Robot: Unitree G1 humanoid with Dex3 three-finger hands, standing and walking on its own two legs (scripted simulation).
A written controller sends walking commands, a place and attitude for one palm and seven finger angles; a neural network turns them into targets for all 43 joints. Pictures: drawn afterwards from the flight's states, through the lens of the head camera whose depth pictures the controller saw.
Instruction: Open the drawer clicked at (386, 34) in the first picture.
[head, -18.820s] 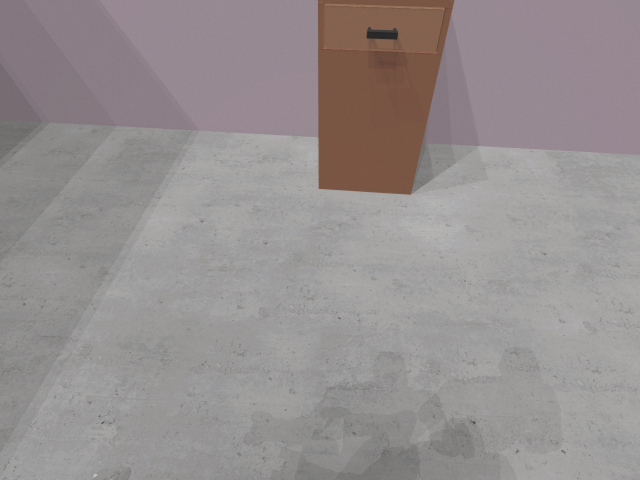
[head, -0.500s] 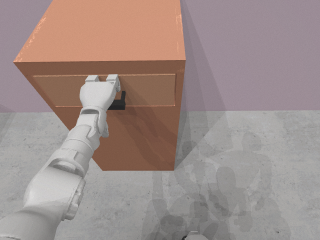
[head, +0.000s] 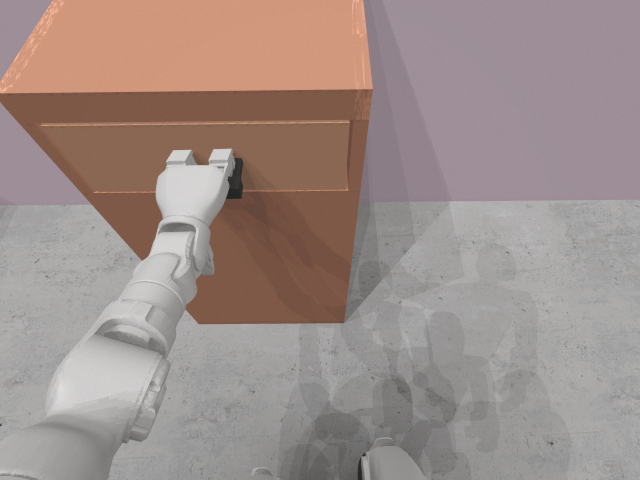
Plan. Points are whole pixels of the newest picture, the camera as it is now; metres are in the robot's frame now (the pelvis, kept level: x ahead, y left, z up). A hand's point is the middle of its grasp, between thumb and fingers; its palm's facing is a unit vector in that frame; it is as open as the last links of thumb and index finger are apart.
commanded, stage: lower the fingers behind the handle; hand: left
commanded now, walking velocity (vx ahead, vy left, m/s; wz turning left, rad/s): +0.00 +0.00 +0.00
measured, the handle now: (205, 176) +0.52 +0.14 +0.03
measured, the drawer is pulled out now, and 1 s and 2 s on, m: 0.00 0.00 0.05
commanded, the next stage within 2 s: close the thumb around the handle in 0.32 s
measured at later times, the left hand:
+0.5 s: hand (205, 213) +0.47 +0.14 +0.01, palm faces -0.04 -0.02 -1.00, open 13.7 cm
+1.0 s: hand (204, 213) +0.47 +0.14 +0.01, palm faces -0.03 -0.01 -1.00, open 6.2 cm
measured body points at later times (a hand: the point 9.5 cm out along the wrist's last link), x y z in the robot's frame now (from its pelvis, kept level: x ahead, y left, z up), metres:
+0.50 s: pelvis +0.01 +0.00 +0.00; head +0.11 -0.02 +0.44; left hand +0.47 +0.14 +0.06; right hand +0.04 -0.28 -0.14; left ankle -0.03 +0.11 -0.69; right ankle +0.04 -0.12 -0.69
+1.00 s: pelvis +0.01 +0.00 +0.00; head +0.10 -0.02 +0.44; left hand +0.47 +0.14 +0.06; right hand +0.04 -0.27 -0.14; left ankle -0.03 +0.11 -0.69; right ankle +0.04 -0.12 -0.69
